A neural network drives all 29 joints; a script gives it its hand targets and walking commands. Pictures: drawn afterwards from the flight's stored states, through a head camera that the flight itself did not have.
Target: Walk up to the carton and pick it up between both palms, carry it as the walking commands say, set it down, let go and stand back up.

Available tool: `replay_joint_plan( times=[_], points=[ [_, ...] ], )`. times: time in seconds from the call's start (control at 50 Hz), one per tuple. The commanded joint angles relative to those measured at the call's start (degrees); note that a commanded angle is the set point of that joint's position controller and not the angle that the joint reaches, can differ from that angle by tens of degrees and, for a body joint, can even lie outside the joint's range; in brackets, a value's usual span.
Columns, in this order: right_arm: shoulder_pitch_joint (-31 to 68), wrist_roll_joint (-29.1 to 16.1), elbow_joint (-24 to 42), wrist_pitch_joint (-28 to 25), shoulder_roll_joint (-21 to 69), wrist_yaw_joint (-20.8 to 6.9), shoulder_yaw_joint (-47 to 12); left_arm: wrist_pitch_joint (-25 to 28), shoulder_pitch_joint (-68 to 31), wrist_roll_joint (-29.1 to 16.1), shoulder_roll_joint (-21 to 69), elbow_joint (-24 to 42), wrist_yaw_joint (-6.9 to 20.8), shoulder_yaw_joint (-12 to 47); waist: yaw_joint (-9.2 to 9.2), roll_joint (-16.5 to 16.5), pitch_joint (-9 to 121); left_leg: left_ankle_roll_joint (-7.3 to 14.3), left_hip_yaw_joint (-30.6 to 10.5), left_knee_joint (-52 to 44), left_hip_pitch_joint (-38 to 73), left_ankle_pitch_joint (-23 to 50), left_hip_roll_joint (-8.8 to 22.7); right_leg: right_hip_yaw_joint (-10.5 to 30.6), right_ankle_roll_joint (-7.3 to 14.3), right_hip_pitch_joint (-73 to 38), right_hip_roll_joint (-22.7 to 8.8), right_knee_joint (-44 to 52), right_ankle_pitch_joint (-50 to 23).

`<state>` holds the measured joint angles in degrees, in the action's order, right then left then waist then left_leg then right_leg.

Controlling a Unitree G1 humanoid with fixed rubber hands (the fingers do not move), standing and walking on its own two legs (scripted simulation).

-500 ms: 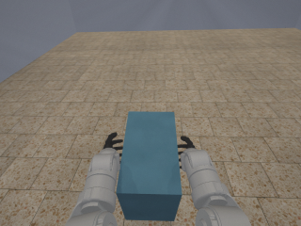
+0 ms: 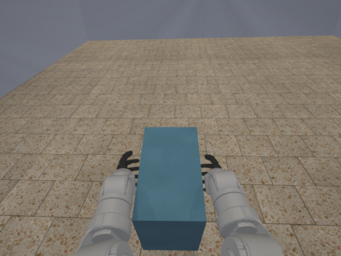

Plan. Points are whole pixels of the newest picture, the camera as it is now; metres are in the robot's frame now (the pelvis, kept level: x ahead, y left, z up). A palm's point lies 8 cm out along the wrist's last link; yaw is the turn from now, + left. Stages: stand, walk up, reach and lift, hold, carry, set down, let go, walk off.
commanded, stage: hold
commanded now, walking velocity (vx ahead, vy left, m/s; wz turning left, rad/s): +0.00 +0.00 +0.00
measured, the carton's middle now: (170, 187) +0.35 +0.01 -0.02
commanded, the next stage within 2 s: carry in 0.04 s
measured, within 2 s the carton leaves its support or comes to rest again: neither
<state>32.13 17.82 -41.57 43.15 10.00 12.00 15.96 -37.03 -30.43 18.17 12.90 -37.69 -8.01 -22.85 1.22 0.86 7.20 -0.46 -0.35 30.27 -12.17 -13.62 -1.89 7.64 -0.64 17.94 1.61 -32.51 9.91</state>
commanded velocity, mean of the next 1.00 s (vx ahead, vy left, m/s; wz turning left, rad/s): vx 0.50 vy -0.20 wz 0.00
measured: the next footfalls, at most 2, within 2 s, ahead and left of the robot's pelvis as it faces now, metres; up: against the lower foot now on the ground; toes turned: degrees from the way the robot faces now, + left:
right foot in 0.64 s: +0.26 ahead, -0.12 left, +0.00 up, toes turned -6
left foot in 1.02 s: +0.58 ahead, +0.07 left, +0.00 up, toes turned +4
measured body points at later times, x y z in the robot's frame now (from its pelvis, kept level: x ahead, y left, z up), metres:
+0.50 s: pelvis +0.10 +0.01 +0.02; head +0.07 +0.03 +0.47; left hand +0.44 +0.13 +0.13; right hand +0.43 -0.11 +0.12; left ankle +0.01 +0.12 -0.73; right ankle +0.10 -0.15 -0.68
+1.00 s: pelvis +0.39 -0.06 -0.01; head +0.39 -0.08 +0.44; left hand +0.73 +0.04 +0.10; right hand +0.71 -0.20 +0.07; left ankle +0.53 +0.08 -0.72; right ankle +0.22 -0.12 -0.73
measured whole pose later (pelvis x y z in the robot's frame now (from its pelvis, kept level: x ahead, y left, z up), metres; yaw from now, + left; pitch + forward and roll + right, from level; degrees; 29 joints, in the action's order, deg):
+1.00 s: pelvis +0.39 -0.06 -0.01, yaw +0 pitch +6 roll +2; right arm 22.5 5.4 2.9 69.4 11.1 19.7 7.7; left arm -64.7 -27.5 6.6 13.2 -0.9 -16.3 -7.8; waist 0.8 -0.3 8.0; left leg -1.4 4.4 33.5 -35.0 -11.8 2.7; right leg -5.5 4.6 1.7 2.0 -23.0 27.3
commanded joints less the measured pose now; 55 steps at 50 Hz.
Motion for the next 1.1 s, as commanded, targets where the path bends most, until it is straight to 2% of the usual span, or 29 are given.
replay_joint_plan(
  times=[0.0,0.02,0.04,0.06,0.1,0.14,0.16,0.18,0.2,0.24,0.32,0.4,0.5,0.56,0.58,0.6,0.62,0.64,0.66,0.68,0.72,0.88,0.92,0.98,1.0,1.02,1.04,1.06,1.08],
  points=[
    [39.9,-14.0,7.3,-7.9,66.5,-23.1,-18.4,0.6,-33.1,-14.1,65.6,-6.4,20.8,24.3,-1.39,0.1,13.5,1.8,-4.8,-8.1,-5.3,-4.9,-0.3,-4.1,0.1,-18.7,2.9,5.1,3.1],
    [38.4,-15.1,6.5,-7.1,64.6,-22.2,-23.9,0.4,-28.8,-15.6,64.6,-4.7,20.6,29.5,-0.04,-8.3,11.2,1.4,-1.0,1.6,-7.8,-12.1,3.9,4.7,1.6,-4.5,-10.5,11.6,13.4],
    [39.6,-15.6,9.4,-6.8,64.9,-21.7,-25.4,0.1,-32.1,-17.0,64.1,-0.5,19.9,31.5,-0.02,-12.6,9.7,1.4,0.6,4.9,-9.9,-18.2,1.2,10.5,3.3,-2.1,-11.4,18.0,32.2],
    [43.2,-17.9,13.0,-6.7,66.1,-21.2,-28.3,-0.3,-35.4,-18.2,63.4,3.4,19.3,33.2,-0.21,-16.2,9.5,0.3,3.5,13.8,-8.3,-13.6,-0.9,15.1,5.0,2.2,-13.9,22.1,39.5],
    [45.2,-19.7,16.6,-5.6,66.4,-20.2,-30.1,-2.0,-34.9,-18.5,63.1,6.6,17.5,34.5,-0.84,-16.7,9.0,0.0,3.0,14.3,-1.1,-9.9,0.2,13.0,5.0,9.2,-13.7,24.3,37.1],
    [44.8,-22.7,21.2,-4.0,67.6,-19.5,-31.9,-4.1,-36.7,-20.7,64.2,12.9,15.8,36.2,-2.33,-10.2,13.4,2.1,0.1,3.7,9.4,-10.7,1.4,4.5,2.6,12.4,-8.3,15.1,29.0],
    [45.8,-23.9,23.9,-3.2,67.5,-19.1,-31.7,-5.5,-37.3,-21.7,66.0,15.0,15.2,37.9,-3.28,0.4,14.1,2.7,-5.0,-7.5,14.6,-16.0,3.3,-1.1,0.6,15.9,-3.3,3.9,26.3],
    [44.9,-23.8,23.9,-1.8,66.9,-18.8,-29.8,-7.2,-36.7,-21.8,67.7,15.4,14.6,39.0,-4.25,15.1,13.3,5.5,-23.4,-18.8,16.1,-28.8,14.7,-7.9,-1.2,22.5,2.5,-12.9,21.1],
    [45.8,-24.4,27.3,-0.5,66.8,-18.1,-29.9,-8.4,-37.8,-22.4,68.1,18.8,14.0,39.5,-2.97,15.4,11.8,8.7,-32.9,-23.3,13.5,-34.7,23.2,-8.3,-1.7,25.2,-1.3,-20.3,15.1],
    [46.6,-26.6,32.9,3.2,67.0,-15.8,-32.0,-11.9,-36.1,-23.7,66.9,22.9,12.4,40.4,-1.96,7.0,10.2,9.4,-29.6,-22.8,11.5,-31.6,22.7,-6.7,-1.6,24.2,-4.4,-23.2,8.1],
    [44.5,-30.3,44.3,8.7,66.2,-13.0,-35.0,-18.3,-32.5,-27.6,67.8,28.9,10.5,44.6,-2.59,5.2,8.7,7.9,-22.6,-22.5,13.7,-21.0,19.7,-8.2,-1.2,22.9,-4.5,-18.6,6.0],
    [25.8,-28.6,45.3,13.9,61.9,-10.0,-33.9,-23.9,-20.7,-27.6,64.7,28.4,7.1,44.8,-3.35,9.4,11.2,5.3,-15.1,-16.1,27.1,12.7,18.3,-10.6,-1.2,24.1,-2.2,-12.5,5.5],
    [18.1,-30.3,50.2,18.8,59.3,-8.1,-34.2,-28.0,-14.2,-27.3,59.5,36.4,4.2,44.1,-3.73,13.3,10.1,6.7,-9.3,-9.7,31.5,37.4,18.1,-15.7,-0.1,23.9,0.1,-3.0,7.9],
    [22.3,-32.5,57.0,20.3,59.1,-7.7,-35.9,-29.2,-11.9,-27.6,59.4,40.0,3.3,42.8,-1.86,14.9,15.7,4.2,1.0,1.5,22.6,54.3,15.0,-22.1,1.3,2.0,6.0,10.5,5.1],
    [21.8,-32.8,57.6,20.6,59.0,-7.3,-35.9,-29.3,-13.3,-28.4,59.5,42.4,3.0,42.4,-0.71,11.2,21.8,2.2,6.1,12.6,16.3,53.4,12.1,-21.6,2.2,-13.9,5.0,15.5,-0.8],
    [24.4,-33.6,59.5,20.7,58.6,-6.8,-36.7,-29.2,-10.5,-28.1,59.6,43.3,2.6,40.8,1.46,5.7,27.1,0.5,4.1,22.0,1.5,38.6,10.3,-9.3,4.9,-31.5,-3.3,13.3,0.2],
    [23.8,-33.4,61.3,21.0,59.8,-6.3,-37.2,-29.2,-12.9,-29.4,59.5,45.0,2.2,40.6,-0.52,-13.2,30.3,-1.8,5.9,32.2,-17.6,-4.9,5.2,10.0,9.4,-46.7,-18.0,9.5,-15.0],
    [23.5,-33.8,62.1,21.6,59.0,-6.1,-37.3,-29.5,-13.2,-29.4,58.7,45.1,2.0,40.5,-0.4,-19.5,29.3,-1.7,4.5,40.1,-33.7,-22.5,1.7,19.9,14.3,-55.6,-22.6,7.0,-31.2],
    [22.0,-34.5,62.6,22.1,59.1,-6.0,-37.5,-29.5,-10.6,-29.3,59.5,44.5,2.1,40.7,0.34,-14.7,28.1,-0.7,1.5,41.5,-36.4,-19.6,3.7,16.1,15.5,-53.1,-21.2,6.8,-35.8],
    [20.7,-34.4,61.0,22.1,60.4,-6.2,-37.8,-29.4,-9.8,-29.3,61.5,45.1,2.3,41.4,0.43,-8.1,26.2,-0.8,0.8,37.9,-34.8,-14.5,6.1,9.9,12.6,-47.3,-19.7,7.8,-31.5],
    [18.4,-34.3,60.2,21.4,61.1,-6.5,-39.5,-28.7,-8.3,-29.6,62.3,45.6,2.4,42.2,0.68,-6.5,23.5,-1.4,2.4,30.3,-33.1,-10.3,7.1,2.2,9.6,-43.2,-16.1,9.9,-31.2],
    [17.8,-32.8,58.9,20.8,60.2,-6.4,-40.0,-28.3,-7.3,-27.9,59.0,42.2,3.6,39.6,0.3,-11.4,14.5,-1.0,12.2,7.1,-18.2,5.4,2.3,-6.7,8.7,-20.6,-11.8,17.4,-19.5],
    [18.3,-32.8,58.6,21.0,61.1,-6.3,-40.3,-28.4,-7.3,-27.7,58.3,42.0,3.9,38.9,0.38,-11.9,12.8,-0.3,14.2,4.6,-15.0,7.6,1.3,-8.4,8.3,-19.9,-11.0,16.4,-24.5],
    [19.5,-33.0,59.6,20.8,60.4,-6.4,-39.8,-28.2,-6.7,-28.8,58.5,42.2,3.8,39.7,-0.82,-9.9,18.7,0.8,17.8,-6.3,-0.3,10.0,-2.3,-15.2,5.6,-23.0,-8.8,-0.3,-50.1],
    [21.6,-33.5,61.2,20.3,59.4,-6.2,-39.3,-27.9,-9.7,-29.2,58.3,43.7,3.7,40.4,-3.67,-7.9,24.5,3.2,8.2,-5.4,16.8,7.4,2.0,-15.3,2.2,-12.5,-7.8,-14.8,-48.5],
    [20.6,-32.6,60.5,20.3,58.2,-6.1,-38.1,-28.1,-9.1,-29.8,58.1,43.9,3.8,41.1,-4.49,1.7,30.3,9.4,-14.1,-3.2,35.1,11.0,16.4,-12.7,-1.1,5.1,-4.7,-28.1,-31.1],
    [20.4,-32.4,57.9,20.2,57.5,-6.3,-37.1,-27.9,-7.6,-29.6,58.5,42.9,3.8,42.0,-2.78,14.9,31.6,16.4,-32.4,-3.8,48.9,31.6,28.1,-8.9,-2.2,22.8,3.6,-37.6,17.0],
    [21.3,-32.9,57.0,19.7,58.1,-6.7,-37.0,-27.4,-9.6,-29.4,57.9,43.4,3.7,42.4,-2.98,13.1,29.2,18.1,-30.8,-3.8,45.4,38.9,28.0,-3.3,-1.0,26.1,0.3,-45.9,20.8],
    [19.0,-32.7,56.9,19.5,60.8,-7.3,-38.9,-27.0,-8.4,-29.1,58.9,44.1,4.3,42.1,-3.2,9.8,26.9,17.2,-26.4,-4.7,37.6,32.3,28.8,-2.2,-0.8,25.6,-3.6,-48.0,18.1]
  ],
)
